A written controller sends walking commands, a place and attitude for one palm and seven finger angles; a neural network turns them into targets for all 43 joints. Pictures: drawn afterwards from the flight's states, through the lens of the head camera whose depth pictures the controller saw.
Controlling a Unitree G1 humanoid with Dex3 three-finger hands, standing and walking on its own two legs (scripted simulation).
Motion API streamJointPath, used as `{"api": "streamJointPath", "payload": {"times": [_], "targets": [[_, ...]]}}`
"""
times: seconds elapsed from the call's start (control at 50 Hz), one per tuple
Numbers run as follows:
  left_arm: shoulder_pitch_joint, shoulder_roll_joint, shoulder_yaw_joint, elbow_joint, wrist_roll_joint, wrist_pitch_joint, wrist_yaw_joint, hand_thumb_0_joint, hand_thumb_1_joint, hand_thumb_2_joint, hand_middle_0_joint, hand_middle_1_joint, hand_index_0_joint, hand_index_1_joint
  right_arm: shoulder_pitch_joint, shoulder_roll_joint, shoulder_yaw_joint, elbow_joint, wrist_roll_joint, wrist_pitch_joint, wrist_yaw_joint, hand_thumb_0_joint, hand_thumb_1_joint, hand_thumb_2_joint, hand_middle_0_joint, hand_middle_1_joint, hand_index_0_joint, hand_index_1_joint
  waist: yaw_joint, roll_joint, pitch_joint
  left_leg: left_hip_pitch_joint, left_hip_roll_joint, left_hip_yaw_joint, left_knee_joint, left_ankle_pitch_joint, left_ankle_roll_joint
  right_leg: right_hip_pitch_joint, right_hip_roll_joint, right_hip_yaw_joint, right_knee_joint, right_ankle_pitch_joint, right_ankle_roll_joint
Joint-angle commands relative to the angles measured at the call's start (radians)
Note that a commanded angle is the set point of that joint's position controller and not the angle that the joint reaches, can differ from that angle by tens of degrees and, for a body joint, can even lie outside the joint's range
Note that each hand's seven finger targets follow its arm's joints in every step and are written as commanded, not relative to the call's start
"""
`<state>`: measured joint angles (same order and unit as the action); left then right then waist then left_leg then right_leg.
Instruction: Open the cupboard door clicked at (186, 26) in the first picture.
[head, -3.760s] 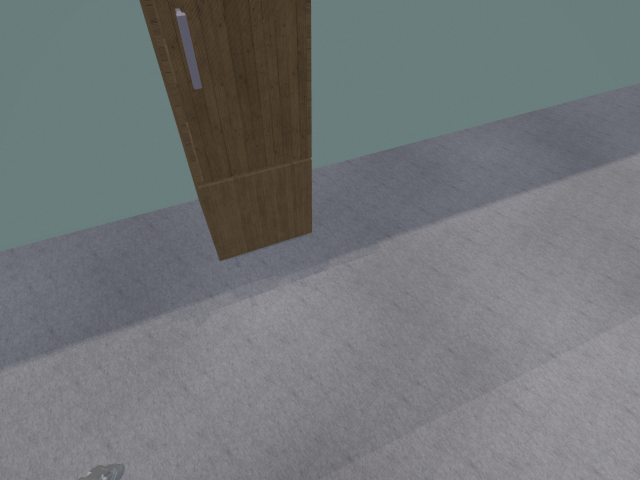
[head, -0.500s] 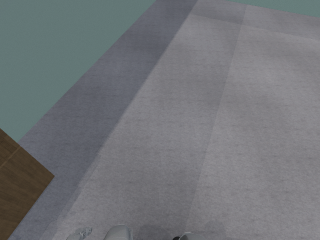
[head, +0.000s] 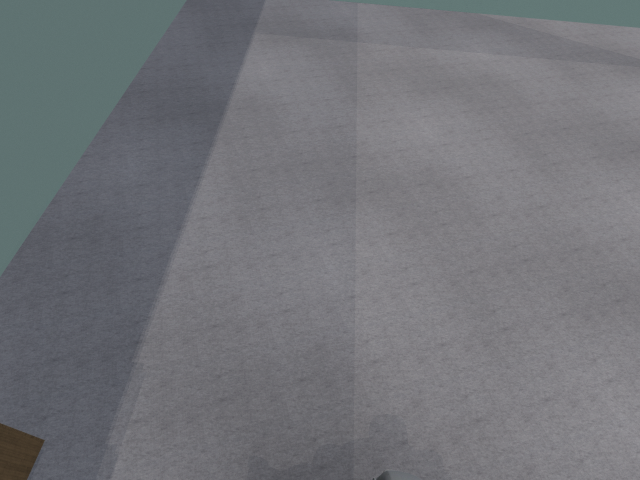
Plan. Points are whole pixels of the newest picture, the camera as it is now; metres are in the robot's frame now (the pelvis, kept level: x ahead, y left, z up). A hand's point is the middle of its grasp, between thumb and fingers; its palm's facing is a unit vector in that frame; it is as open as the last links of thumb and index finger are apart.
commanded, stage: walk to a spot facing it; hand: left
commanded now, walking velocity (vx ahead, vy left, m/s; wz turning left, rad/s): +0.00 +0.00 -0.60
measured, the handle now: out of the picture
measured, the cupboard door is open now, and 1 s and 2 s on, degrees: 0 0 0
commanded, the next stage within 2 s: turn to face it in 1.28 s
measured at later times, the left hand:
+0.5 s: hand (201, 466) +0.16 +0.17 -0.17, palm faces -0.25 -0.95 -0.21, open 7.4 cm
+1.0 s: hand (260, 439) +0.20 +0.09 -0.16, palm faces -0.57 -0.79 -0.24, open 7.4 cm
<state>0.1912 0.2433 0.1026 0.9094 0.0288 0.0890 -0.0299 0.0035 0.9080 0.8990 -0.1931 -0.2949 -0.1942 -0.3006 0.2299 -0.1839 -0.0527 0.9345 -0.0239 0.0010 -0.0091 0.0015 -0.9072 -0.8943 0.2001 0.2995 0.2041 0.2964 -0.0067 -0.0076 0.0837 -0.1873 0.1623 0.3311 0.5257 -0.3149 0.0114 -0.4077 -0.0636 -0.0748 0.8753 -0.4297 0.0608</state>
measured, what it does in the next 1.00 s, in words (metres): steps on the spot, turning right: right foot, then left foot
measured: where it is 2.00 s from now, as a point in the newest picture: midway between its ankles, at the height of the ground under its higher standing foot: outside the picture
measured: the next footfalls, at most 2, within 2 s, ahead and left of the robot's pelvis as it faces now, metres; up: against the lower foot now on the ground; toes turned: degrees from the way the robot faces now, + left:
right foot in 0.10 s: +0.04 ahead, -0.14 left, +0.00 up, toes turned -10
left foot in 0.50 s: +0.09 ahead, +0.10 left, +0.00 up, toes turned -12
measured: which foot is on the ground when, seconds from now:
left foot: down 0.00-0.10, up 0.12-0.48, down 0.50-0.96, up 0.98-1.00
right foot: up 0.00-0.08, down 0.10-0.50, up 0.52-0.94, down 0.96-1.00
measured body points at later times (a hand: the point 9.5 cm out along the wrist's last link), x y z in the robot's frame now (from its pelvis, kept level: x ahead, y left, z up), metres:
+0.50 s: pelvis +0.00 +0.01 -0.01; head +0.04 +0.02 +0.44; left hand +0.17 +0.22 -0.16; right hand +0.03 -0.27 -0.14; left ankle +0.05 +0.11 -0.74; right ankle +0.00 -0.13 -0.74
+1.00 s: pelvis -0.01 -0.01 -0.02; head +0.00 -0.04 +0.43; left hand +0.22 +0.14 -0.15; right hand -0.15 -0.23 -0.17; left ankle +0.05 +0.11 -0.73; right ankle -0.08 -0.09 -0.74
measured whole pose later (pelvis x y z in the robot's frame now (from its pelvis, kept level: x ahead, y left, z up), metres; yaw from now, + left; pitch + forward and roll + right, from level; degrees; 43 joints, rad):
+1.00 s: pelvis -0.01 -0.01 -0.02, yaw -36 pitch +0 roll -1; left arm 0.16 0.20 0.07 0.91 0.03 0.04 -0.03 0.00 0.91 0.90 -0.20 -0.30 -0.20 -0.30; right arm 0.29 -0.24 -0.07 0.97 -0.02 0.03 0.00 0.00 -0.91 -0.89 0.20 0.30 0.20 0.30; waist -0.03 0.06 0.06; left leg -0.32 0.22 0.26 0.81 -0.49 -0.05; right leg -0.26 -0.02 -0.12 0.60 -0.34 -0.02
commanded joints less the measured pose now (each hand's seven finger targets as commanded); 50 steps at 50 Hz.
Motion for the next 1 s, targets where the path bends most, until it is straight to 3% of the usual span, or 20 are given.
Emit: {"api": "streamJointPath", "payload": {"times": [0.0, 0.04, 0.06, 0.08, 0.1, 0.18, 0.38, 0.44, 0.46, 0.48, 0.5, 0.54, 0.6, 0.78, 0.86, 0.9, 0.92, 0.94, 0.96, 0.98], "targets": [[-0.062, 0.028, -0.006, -0.109, -0.006, -0.050, 0.001, 0.000, 0.900, 0.900, -0.200, -0.300, -0.200, -0.300, 0.052, -0.215, -0.065, -0.036, -0.006, -0.010, -0.008, 0.000, -0.900, -0.900, 0.200, 0.300, 0.200, 0.300, -0.033, 0.221, -0.114, 0.147, 0.239, -0.132, -0.064, 0.567, 0.077, 0.006, 0.038, -0.048, -0.180, 0.018, -0.034], [0.028, 0.063, 0.001, -0.084, -0.004, -0.064, 0.010, 0.000, 0.900, 0.900, -0.200, -0.300, -0.200, -0.300, 0.044, -0.211, -0.064, -0.040, 0.003, -0.008, -0.003, 0.000, -0.900, -0.900, 0.200, 0.300, 0.200, 0.300, 0.025, 0.151, -0.173, 0.074, 0.211, -0.077, 0.117, 0.549, 0.013, 0.211, 0.043, -0.048, -0.405, 0.232, -0.062], [0.110, 0.160, 0.016, -0.060, 0.003, -0.080, 0.022, 0.000, 0.900, 0.900, -0.200, -0.300, -0.200, -0.300, 0.056, -0.171, -0.054, -0.060, 0.013, -0.005, 0.003, 0.000, -0.900, -0.900, 0.200, 0.300, 0.200, 0.300, 0.066, -0.072, -0.231, -0.149, 0.143, -0.040, 0.335, 0.330, -0.048, 0.454, -0.119, 0.158, -0.471, 0.505, -0.128], [0.176, 0.256, 0.036, -0.041, -0.005, -0.085, 0.036, 0.000, 0.900, 0.900, -0.200, -0.300, -0.200, -0.300, -0.005, -0.100, -0.029, -0.117, 0.011, 0.000, 0.005, 0.000, -0.900, -0.900, 0.200, 0.300, 0.200, 0.300, 0.093, -0.296, -0.220, -0.425, -0.015, -0.092, 0.569, -0.296, -0.099, 0.535, -0.337, 0.448, -0.456, 0.978, -0.245], [0.186, 0.252, 0.037, -0.035, -0.021, -0.077, 0.047, 0.000, 0.900, 0.900, -0.200, -0.300, -0.200, -0.300, -0.040, -0.120, -0.027, -0.124, 0.014, 0.015, -0.016, 0.000, -0.900, -0.900, 0.200, 0.300, 0.200, 0.300, 0.101, -0.221, -0.224, -0.434, -0.014, -0.256, 0.644, -0.332, -0.092, 0.464, -0.344, 0.422, -0.461, 0.976, -0.294], [-0.047, 0.160, 0.009, -0.100, -0.012, -0.068, 0.051, 0.000, 0.900, 0.900, -0.200, -0.300, -0.200, -0.300, -0.022, -0.129, -0.031, -0.082, 0.002, 0.035, -0.012, 0.000, -0.900, -0.900, 0.200, 0.300, 0.200, 0.300, 0.000, -0.145, -0.101, -0.374, -0.012, -0.293, 0.620, -0.102, -0.109, 0.237, -0.178, 0.277, -0.512, 0.579, -0.229], [-0.046, 0.196, 0.019, -0.109, -0.003, -0.058, 0.037, 0.000, 0.900, 0.900, -0.200, -0.300, -0.200, -0.300, -0.036, -0.125, -0.023, -0.113, 0.015, 0.018, -0.015, 0.000, -0.900, -0.900, 0.200, 0.300, 0.200, 0.300, 0.014, -0.172, -0.124, -0.206, -0.104, -0.271, 0.259, -0.108, -0.092, 0.178, -0.130, 0.411, -0.498, 0.459, -0.238], [-0.089, 0.177, 0.017, -0.120, -0.013, -0.048, 0.037, 0.000, 0.900, 0.900, -0.200, -0.300, -0.200, -0.300, 0.070, -0.130, -0.022, -0.086, 0.019, 0.003, -0.026, 0.000, -0.900, -0.900, 0.200, 0.300, 0.200, 0.300, -0.040, -0.139, -0.152, -0.002, -0.117, -0.257, -0.035, 0.050, -0.078, 0.092, -0.081, 0.411, -0.402, 0.456, -0.170], [-0.083, 0.128, 0.009, -0.133, -0.020, -0.042, 0.034, 0.000, 0.900, 0.900, -0.200, -0.300, -0.200, -0.300, 0.101, -0.175, -0.027, -0.082, 0.014, -0.008, -0.031, 0.000, -0.900, -0.900, 0.200, 0.300, 0.200, 0.300, -0.052, 0.008, -0.158, 0.103, -0.012, -0.371, -0.178, 0.048, -0.042, -0.021, 0.005, 0.350, -0.297, 0.312, -0.118], [-0.049, 0.068, -0.001, -0.151, -0.025, -0.037, 0.021, 0.000, 0.900, 0.900, -0.200, -0.300, -0.200, -0.300, 0.080, -0.275, -0.043, -0.101, 0.001, -0.009, -0.028, 0.000, -0.900, -0.900, 0.200, 0.300, 0.200, 0.300, -0.032, 0.315, -0.127, 0.137, 0.243, -0.636, -0.291, 0.061, 0.046, -0.194, 0.144, 0.185, -0.061, -0.047, -0.049], [-0.051, 0.095, 0.006, -0.146, -0.007, -0.033, 0.020, 0.000, 0.900, 0.900, -0.200, -0.300, -0.200, -0.300, 0.047, -0.289, -0.046, -0.110, 0.000, -0.007, -0.029, 0.000, -0.900, -0.900, 0.200, 0.300, 0.200, 0.300, -0.037, 0.328, -0.107, 0.031, 0.345, -0.696, -0.318, 0.031, 0.105, -0.193, 0.105, 0.156, 0.163, -0.147, -0.024], [-0.039, 0.118, 0.027, -0.116, 0.001, -0.034, 0.006, 0.000, 0.900, 0.900, -0.200, -0.300, -0.200, -0.300, -0.046, -0.216, -0.027, -0.137, -0.004, -0.015, -0.030, 0.000, -0.900, -0.900, 0.200, 0.300, 0.200, 0.300, 0.010, 0.164, -0.047, -0.072, 0.249, -0.548, -0.303, 0.026, 0.101, -0.164, 0.065, 0.153, 0.324, -0.044, -0.018], [-0.020, 0.076, 0.017, -0.100, -0.003, -0.030, -0.008, 0.000, 0.900, 0.900, -0.200, -0.300, -0.200, -0.300, -0.042, -0.188, -0.024, -0.130, -0.002, -0.022, -0.031, 0.000, -0.900, -0.900, 0.200, 0.300, 0.200, 0.300, 0.009, 0.145, -0.076, 0.023, 0.158, -0.350, -0.243, 0.236, 0.086, -0.169, 0.043, 0.099, 0.327, 0.039, 0.008], [-0.102, 0.031, -0.004, -0.112, -0.009, -0.032, -0.008, 0.000, 0.900, 0.900, -0.200, -0.300, -0.200, -0.300, 0.077, -0.212, -0.054, -0.052, -0.002, -0.013, -0.019, 0.000, -0.900, -0.900, 0.200, 0.300, 0.200, 0.300, -0.051, 0.196, -0.103, 0.139, 0.220, -0.227, -0.162, 0.478, 0.116, -0.072, 0.014, -0.002, 0.002, -0.035, 0.009], [-0.089, 0.028, -0.008, -0.104, -0.007, -0.043, -0.012, 0.000, 0.900, 0.900, -0.200, -0.300, -0.200, -0.300, 0.066, -0.228, -0.061, -0.037, -0.008, -0.008, -0.007, 0.000, -0.900, -0.900, 0.200, 0.300, 0.200, 0.300, -0.048, 0.236, -0.119, 0.088, 0.255, -0.204, -0.157, 0.162, 0.082, 0.033, 0.034, -0.050, -0.165, -0.052, -0.024], [0.000, 0.038, -0.003, -0.071, -0.004, -0.056, -0.010, 0.000, 0.900, 0.900, -0.200, -0.300, -0.200, -0.300, 0.044, -0.223, -0.058, -0.034, -0.006, -0.007, -0.003, 0.000, -0.900, -0.900, 0.200, 0.300, 0.200, 0.300, 0.009, 0.169, -0.137, -0.009, 0.226, -0.155, -0.041, 0.004, 0.029, 0.208, 0.067, -0.089, -0.359, 0.077, -0.051], [0.081, 0.096, 0.009, -0.040, 0.000, -0.068, -0.001, 0.000, 0.900, 0.900, -0.200, -0.300, -0.200, -0.300, 0.043, -0.189, -0.052, -0.043, 0.002, -0.006, 0.003, 0.000, -0.900, -0.900, 0.200, 0.300, 0.200, 0.300, 0.050, 0.030, -0.160, -0.166, 0.177, -0.101, 0.130, -0.079, -0.021, 0.404, 0.006, -0.003, -0.481, 0.086, -0.086], [0.174, 0.228, 0.032, -0.012, 0.006, -0.084, 0.014, 0.000, 0.900, 0.900, -0.200, -0.300, -0.200, -0.300, -0.006, -0.104, -0.023, -0.095, 0.011, -0.002, 0.011, 0.000, -0.900, -0.900, 0.200, 0.300, 0.200, 0.300, 0.110, -0.344, -0.141, -0.511, 0.027, -0.047, 0.439, -0.365, -0.085, 0.576, -0.271, 0.429, -0.627, -0.012, -0.198], [0.252, 0.257, 0.032, 0.004, -0.018, -0.078, 0.027, 0.000, 0.900, 0.900, -0.200, -0.300, -0.200, -0.300, -0.135, -0.131, -0.018, -0.152, -0.001, 0.004, 0.011, 0.000, -0.900, -0.900, 0.200, 0.300, 0.200, 0.300, 0.158, -0.279, -0.085, -0.615, -0.015, -0.216, 0.576, -0.355, -0.084, 0.492, -0.361, 0.572, -0.672, 0.070, -0.268], [0.225, 0.251, 0.035, 0.005, -0.019, -0.087, 0.035, 0.000, 0.900, 0.900, -0.200, -0.300, -0.200, -0.300, -0.161, -0.135, -0.024, -0.153, 0.003, 0.006, 0.012, 0.000, -0.900, -0.900, 0.200, 0.300, 0.200, 0.300, 0.133, -0.295, -0.064, -0.622, -0.006, -0.278, 0.651, -0.252, -0.075, 0.429, -0.332, 0.601, -0.702, -0.026, -0.272]]}}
